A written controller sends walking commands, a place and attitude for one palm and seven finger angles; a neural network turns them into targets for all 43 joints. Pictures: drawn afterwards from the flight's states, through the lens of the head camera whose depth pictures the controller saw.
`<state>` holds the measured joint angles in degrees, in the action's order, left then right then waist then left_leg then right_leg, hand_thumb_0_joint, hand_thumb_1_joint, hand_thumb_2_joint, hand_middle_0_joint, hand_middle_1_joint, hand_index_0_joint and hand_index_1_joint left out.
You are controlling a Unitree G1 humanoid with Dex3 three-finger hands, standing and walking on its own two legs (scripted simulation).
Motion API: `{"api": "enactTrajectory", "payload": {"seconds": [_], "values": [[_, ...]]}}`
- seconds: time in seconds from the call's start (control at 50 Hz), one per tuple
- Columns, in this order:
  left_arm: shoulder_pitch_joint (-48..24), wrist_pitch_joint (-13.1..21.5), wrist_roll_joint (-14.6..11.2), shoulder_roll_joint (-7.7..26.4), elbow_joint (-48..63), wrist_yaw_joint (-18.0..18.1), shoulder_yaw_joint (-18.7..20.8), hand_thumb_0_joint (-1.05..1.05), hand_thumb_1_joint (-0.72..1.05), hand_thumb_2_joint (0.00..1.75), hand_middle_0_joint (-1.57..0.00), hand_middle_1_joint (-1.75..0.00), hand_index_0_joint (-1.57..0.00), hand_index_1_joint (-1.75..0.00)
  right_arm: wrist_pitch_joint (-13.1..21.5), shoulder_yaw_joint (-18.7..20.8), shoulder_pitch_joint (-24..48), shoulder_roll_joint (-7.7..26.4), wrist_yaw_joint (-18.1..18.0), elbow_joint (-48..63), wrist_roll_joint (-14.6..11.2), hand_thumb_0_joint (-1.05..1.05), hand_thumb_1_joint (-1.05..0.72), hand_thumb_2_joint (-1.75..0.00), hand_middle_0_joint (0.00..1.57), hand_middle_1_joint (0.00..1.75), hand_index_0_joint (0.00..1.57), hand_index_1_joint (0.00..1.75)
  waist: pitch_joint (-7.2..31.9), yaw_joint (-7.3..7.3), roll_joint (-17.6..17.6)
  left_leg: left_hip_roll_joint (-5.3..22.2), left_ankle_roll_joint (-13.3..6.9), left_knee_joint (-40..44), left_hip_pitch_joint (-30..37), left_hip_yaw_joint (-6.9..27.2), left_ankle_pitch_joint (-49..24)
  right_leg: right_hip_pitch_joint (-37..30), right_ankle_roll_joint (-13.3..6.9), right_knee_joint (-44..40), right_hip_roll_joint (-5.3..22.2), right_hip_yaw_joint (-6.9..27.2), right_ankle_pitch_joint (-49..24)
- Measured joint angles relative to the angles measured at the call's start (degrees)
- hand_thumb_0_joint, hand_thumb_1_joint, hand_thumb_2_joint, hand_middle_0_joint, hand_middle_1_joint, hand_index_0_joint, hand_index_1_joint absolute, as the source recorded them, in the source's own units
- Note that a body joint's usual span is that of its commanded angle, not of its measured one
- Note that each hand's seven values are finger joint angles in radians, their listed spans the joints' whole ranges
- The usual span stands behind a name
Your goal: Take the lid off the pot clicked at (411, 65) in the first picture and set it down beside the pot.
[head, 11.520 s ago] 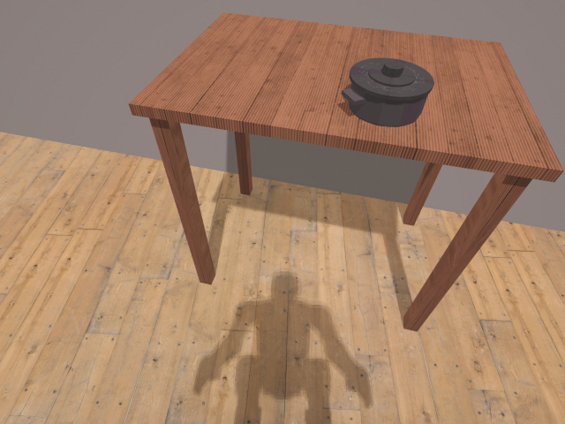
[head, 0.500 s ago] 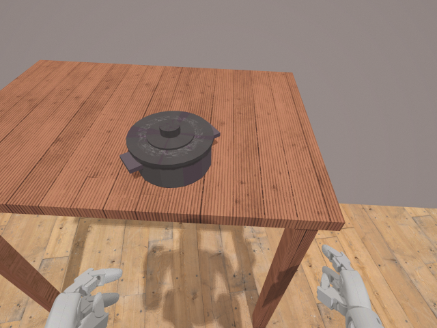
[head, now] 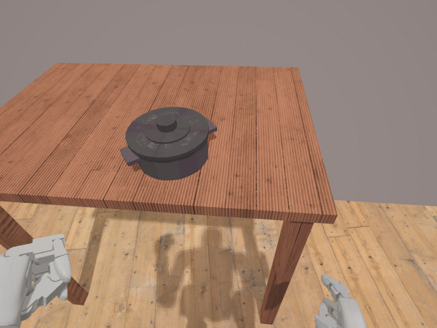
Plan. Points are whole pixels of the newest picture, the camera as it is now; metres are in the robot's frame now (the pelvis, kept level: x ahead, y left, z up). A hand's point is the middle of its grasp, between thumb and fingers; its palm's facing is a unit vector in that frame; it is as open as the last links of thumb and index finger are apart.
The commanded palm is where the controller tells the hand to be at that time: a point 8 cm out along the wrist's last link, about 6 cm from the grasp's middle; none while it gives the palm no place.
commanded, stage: raise the hand higher, near the body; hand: left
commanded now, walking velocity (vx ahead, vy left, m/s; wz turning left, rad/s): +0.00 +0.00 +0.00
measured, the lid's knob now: (166, 122) +0.47 +0.17 +0.15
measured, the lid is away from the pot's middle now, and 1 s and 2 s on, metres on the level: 0.00 0.00 0.00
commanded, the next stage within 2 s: reach forward and open the fingers in 0.66 s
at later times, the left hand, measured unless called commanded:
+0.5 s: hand (40, 242) +0.17 +0.25 +0.17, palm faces +0.38 -0.84 -0.39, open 3.1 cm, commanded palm +0.11 +0.29 +0.20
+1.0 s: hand (25, 206) +0.20 +0.27 +0.21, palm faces +0.39 -0.31 -0.87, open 2.9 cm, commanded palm +0.16 +0.30 +0.24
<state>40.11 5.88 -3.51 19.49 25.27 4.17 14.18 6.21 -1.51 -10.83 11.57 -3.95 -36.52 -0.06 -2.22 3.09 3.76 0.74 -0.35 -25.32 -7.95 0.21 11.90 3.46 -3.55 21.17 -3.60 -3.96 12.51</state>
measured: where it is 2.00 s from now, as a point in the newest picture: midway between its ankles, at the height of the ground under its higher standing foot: outside the picture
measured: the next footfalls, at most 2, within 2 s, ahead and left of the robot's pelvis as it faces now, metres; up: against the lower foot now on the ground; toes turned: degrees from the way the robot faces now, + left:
none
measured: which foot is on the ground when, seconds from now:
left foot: down 0.00-1.00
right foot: down 0.00-1.00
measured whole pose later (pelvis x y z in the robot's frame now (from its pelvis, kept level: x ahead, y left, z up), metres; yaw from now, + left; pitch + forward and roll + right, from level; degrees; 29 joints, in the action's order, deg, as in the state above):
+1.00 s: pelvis -0.01 +0.05 -0.01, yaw -2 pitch -3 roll -1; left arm 22.3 -7.7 27.1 33.6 39.9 5.7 14.7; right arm -5.8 -2.9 -5.7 15.5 -0.4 -29.5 -0.1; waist -1.3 5.9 6.1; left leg -2.4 -3.8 -29.4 -14.4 -3.2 12.6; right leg 12.3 -0.2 29.4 0.0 -1.1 14.5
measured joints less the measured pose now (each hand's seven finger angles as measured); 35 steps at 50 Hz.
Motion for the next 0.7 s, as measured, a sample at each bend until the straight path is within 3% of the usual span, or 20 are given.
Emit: {"api": "enactTrajectory", "payload": {"seconds": [0.28, 0.56, 0.7], "values": [[-1.13, 1.61, 0.19, 0.42, 4.05, 0.62, 1.69, 0.01, 0.89, 0.89, -1.30, -1.50, -1.30, -1.50, 1.97, 2.35, 2.01, 1.94, -0.70, -0.33, -0.43, 0.01, -0.90, -0.90, 0.20, 0.30, 0.20, 0.30, 0.49, 0.26, -0.88, -0.42, -0.63, 0.50, 1.36, -1.08, 0.50, -0.91, 0.71, -0.08, 0.49, 1.07, 0.36], [-7.97, 1.69, -0.33, 0.33, 9.10, 0.55, 2.44, 0.01, 0.89, 0.89, -1.31, -1.50, -1.30, -1.50, 2.32, -0.49, 3.66, 0.74, 0.97, 1.56, 0.14, 0.01, -0.90, -0.90, 0.20, 0.30, 0.20, 0.30, -0.26, 1.93, -1.10, -1.86, -1.94, 0.04, 1.80, -1.18, 0.64, -1.40, 2.07, 0.63, 1.95, 1.03, 0.67], [-11.90, 2.06, -0.57, 0.73, 10.60, 0.56, 3.68, 0.01, 0.89, 0.89, -1.31, -1.50, -1.31, -1.50, 1.79, -1.72, 2.80, -0.17, 1.66, 0.85, 0.36, 0.01, -0.90, -0.90, 0.20, 0.30, 0.20, 0.30, -0.75, 1.97, -1.13, -2.49, -2.54, 0.03, 1.71, -1.49, 0.47, -1.01, 2.65, 1.27, 2.63, 1.28, 0.77]]}}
